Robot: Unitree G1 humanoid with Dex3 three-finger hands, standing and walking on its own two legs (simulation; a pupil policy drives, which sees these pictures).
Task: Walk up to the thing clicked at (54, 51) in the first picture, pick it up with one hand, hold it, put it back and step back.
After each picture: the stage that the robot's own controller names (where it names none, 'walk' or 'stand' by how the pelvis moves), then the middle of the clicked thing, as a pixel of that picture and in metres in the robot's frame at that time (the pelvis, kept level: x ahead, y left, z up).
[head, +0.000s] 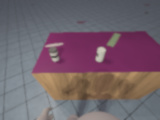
stand; (54, 54) +0.51 +0.36 +0.01
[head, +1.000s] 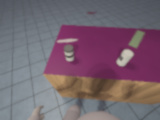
stand; (69, 53) +0.48 +0.20 +0.03
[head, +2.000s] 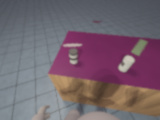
stand; (73, 56) +0.49 +0.19 +0.03
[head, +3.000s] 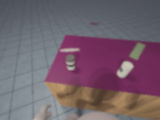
stand; (70, 62) +0.44 +0.19 +0.02
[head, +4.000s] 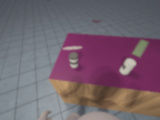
stand; (73, 60) +0.46 +0.18 +0.01
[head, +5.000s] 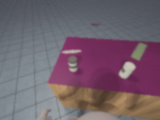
stand; (73, 64) +0.44 +0.18 +0.01
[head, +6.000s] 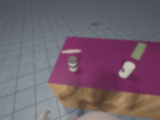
stand; (72, 63) +0.44 +0.18 +0.01
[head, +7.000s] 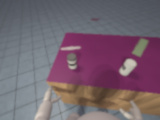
rise first; (72, 61) +0.44 +0.19 +0.01
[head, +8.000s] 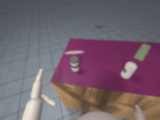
go down; (74, 64) +0.44 +0.19 +0.01
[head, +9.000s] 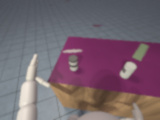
go down; (73, 63) +0.44 +0.18 +0.02
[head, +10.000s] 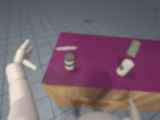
go down; (69, 61) +0.43 +0.18 +0.03
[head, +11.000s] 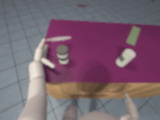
close in; (63, 55) +0.43 +0.19 +0.06
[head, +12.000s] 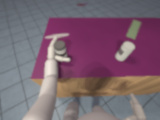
close; (61, 50) +0.45 +0.20 +0.09
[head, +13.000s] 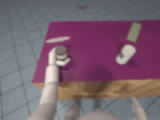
lift; (62, 55) +0.43 +0.19 +0.08
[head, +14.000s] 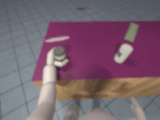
lift; (60, 56) +0.42 +0.20 +0.08
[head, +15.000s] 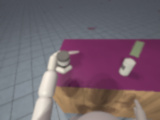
lift; (63, 61) +0.32 +0.18 +0.19
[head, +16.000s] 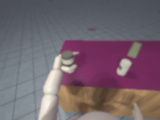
hold; (68, 62) +0.33 +0.17 +0.18
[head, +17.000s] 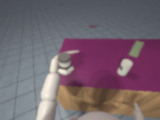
hold; (65, 64) +0.32 +0.18 +0.17
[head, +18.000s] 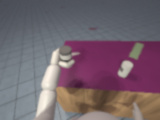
crouch; (66, 57) +0.35 +0.18 +0.20
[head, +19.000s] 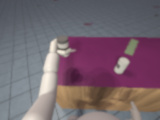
lower; (63, 46) +0.43 +0.20 +0.19
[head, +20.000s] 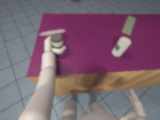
lower; (57, 44) +0.50 +0.20 +0.09
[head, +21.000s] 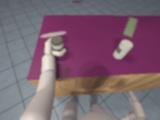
lower; (58, 46) +0.48 +0.20 +0.09
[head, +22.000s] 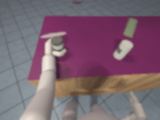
lower; (58, 46) +0.48 +0.20 +0.09
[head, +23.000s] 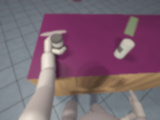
lower; (58, 44) +0.49 +0.20 +0.09
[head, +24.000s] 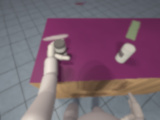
open; (60, 49) +0.47 +0.20 +0.08
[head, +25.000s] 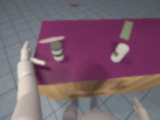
sink last; (57, 51) +0.46 +0.21 +0.07
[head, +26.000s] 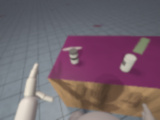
stand; (73, 56) +0.50 +0.20 +0.06
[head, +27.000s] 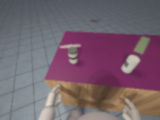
stand; (73, 55) +0.47 +0.19 +0.06
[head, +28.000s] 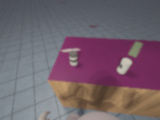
stand; (73, 58) +0.50 +0.19 +0.02
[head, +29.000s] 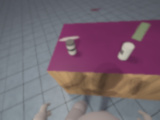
walk; (71, 47) +0.54 +0.22 +0.04
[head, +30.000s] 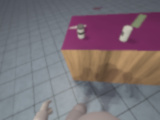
walk; (80, 31) +0.77 +0.18 +0.03
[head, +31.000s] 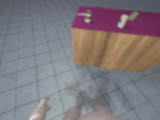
walk; (88, 16) +1.09 +0.13 +0.03
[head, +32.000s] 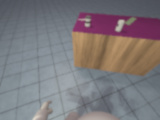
stand; (87, 21) +1.13 +0.14 +0.02
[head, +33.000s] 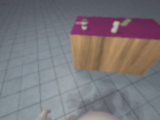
stand; (84, 24) +1.15 +0.18 +0.01
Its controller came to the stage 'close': yes
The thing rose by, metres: 0.20
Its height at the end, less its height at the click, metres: +0.00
